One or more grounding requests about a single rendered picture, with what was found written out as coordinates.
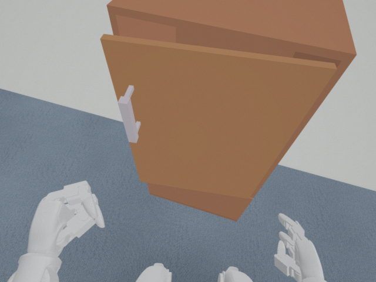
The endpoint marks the robot left forearm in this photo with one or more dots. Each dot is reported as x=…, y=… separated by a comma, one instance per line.
x=37, y=267

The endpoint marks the robot right thigh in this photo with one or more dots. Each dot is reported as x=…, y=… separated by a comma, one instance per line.
x=233, y=276

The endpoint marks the cupboard door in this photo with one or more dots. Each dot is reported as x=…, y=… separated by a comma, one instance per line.
x=212, y=120

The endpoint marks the robot left thigh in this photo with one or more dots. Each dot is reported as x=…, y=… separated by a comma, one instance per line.
x=155, y=274

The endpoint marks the robot right hand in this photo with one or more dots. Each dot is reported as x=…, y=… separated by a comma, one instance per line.
x=303, y=261

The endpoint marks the robot thigh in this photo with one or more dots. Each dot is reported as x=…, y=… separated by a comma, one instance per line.
x=233, y=276
x=155, y=274

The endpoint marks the handle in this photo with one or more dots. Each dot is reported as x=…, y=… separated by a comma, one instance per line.
x=127, y=114

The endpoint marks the robot left hand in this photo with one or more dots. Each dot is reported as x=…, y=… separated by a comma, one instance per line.
x=47, y=235

